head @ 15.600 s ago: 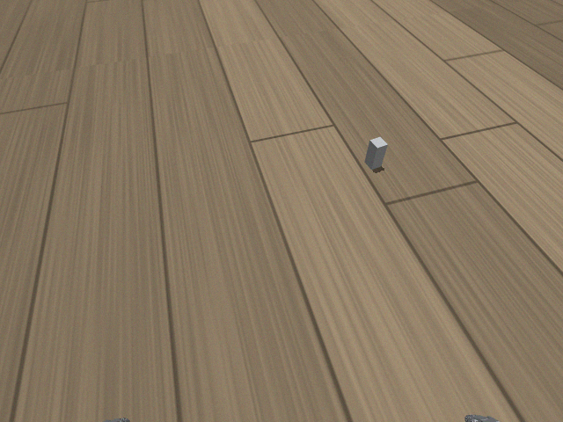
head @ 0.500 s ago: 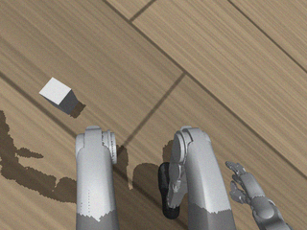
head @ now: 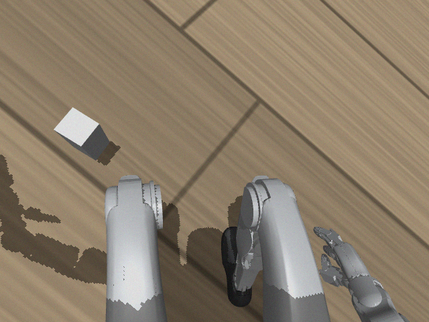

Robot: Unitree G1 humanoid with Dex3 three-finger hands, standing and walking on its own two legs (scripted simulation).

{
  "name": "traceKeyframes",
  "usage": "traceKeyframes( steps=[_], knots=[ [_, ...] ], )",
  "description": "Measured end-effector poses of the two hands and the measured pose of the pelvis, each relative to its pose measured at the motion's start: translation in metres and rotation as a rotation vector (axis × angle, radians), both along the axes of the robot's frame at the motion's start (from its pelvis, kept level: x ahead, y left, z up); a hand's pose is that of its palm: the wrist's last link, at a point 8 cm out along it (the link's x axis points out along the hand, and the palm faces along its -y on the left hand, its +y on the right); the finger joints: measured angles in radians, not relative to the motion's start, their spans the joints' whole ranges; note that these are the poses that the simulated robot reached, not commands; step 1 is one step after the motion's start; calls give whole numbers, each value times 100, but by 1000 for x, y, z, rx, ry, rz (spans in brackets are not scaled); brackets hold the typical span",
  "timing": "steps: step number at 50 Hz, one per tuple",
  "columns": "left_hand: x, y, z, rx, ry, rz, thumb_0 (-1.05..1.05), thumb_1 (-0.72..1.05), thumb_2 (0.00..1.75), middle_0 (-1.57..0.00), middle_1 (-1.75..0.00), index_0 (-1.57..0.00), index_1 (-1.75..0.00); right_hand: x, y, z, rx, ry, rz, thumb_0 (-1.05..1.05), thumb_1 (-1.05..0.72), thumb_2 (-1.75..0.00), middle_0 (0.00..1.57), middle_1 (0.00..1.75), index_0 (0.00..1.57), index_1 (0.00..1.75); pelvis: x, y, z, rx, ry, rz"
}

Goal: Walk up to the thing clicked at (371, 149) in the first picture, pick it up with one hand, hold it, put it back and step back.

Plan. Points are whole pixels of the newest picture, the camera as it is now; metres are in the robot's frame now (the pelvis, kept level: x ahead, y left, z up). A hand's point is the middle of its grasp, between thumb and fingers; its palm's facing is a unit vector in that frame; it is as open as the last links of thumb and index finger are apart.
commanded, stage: go down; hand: left
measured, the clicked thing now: (85, 136) +0.44 +0.30 -0.28
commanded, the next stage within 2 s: approach in 1.98 s
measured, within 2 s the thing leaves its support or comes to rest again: neither
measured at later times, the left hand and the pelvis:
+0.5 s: hand out of the picture +0.33 +0.49 +0.05, palm faces +0.36 -0.93 -0.03, open 17.7 cm; pelvis +0.00 +0.00 +0.00, yaw +0 degrees
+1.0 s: hand out of the picture +0.33 +0.49 +0.05, palm faces +0.36 -0.93 -0.03, open 17.7 cm; pelvis +0.00 +0.00 +0.00, yaw +0 degrees
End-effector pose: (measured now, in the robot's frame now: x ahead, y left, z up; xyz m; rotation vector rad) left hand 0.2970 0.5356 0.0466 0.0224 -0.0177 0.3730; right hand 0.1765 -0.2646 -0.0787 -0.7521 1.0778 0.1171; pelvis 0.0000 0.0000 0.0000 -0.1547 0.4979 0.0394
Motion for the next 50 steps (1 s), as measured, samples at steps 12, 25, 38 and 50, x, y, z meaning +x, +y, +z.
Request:
traceKeyframes(
  steps=[12,25,38,50],
  knots=[
    [-5,-1,9,-4,18,23,-1,-59,2,-5,-2,-5,-1,-2,0,4,18,-9,-29,1,-91,-90,21,30,21,30,2,1,6,2,15,2],
    [-3,0,5,9,-1,-2,-1,-59,1,-4,-2,-5,-1,0,1,1,6,-1,3,1,-91,-90,21,30,21,30,0,0,2,2,3,3],
    [0,1,10,-3,21,7,-1,-59,1,-4,-2,-5,-1,-5,2,9,12,-10,-35,1,-91,-90,21,30,21,30,2,3,9,-5,18,3],
    [-4,2,4,9,0,-1,-1,-58,1,-4,-1,-5,0,-2,2,5,2,4,-5,1,-91,-90,21,30,21,30,-1,2,5,-2,6,5]
  ],
)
